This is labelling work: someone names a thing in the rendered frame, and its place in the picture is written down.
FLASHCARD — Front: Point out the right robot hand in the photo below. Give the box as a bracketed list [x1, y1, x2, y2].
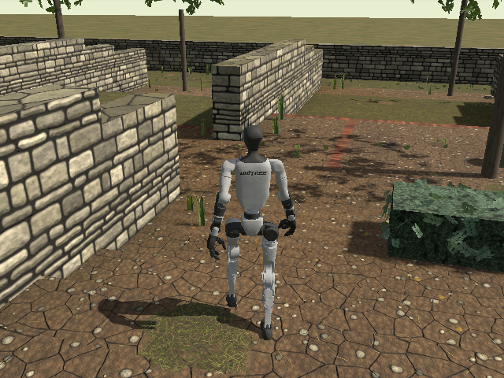
[278, 219, 297, 236]

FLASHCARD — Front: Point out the robot right upper arm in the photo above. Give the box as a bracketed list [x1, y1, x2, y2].
[269, 159, 290, 201]

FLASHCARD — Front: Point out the robot right forearm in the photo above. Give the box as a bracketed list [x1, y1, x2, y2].
[281, 189, 295, 221]

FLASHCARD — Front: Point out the robot left forearm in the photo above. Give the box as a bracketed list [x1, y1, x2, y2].
[209, 192, 226, 236]

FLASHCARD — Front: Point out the humanoid robot torso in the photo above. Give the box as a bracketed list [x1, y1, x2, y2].
[235, 155, 272, 236]

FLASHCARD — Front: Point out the robot left upper arm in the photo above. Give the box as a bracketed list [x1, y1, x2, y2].
[218, 158, 237, 205]

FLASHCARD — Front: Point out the robot head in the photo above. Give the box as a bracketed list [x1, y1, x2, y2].
[239, 125, 267, 163]

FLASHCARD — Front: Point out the left robot hand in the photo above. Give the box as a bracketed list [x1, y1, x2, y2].
[207, 234, 226, 260]

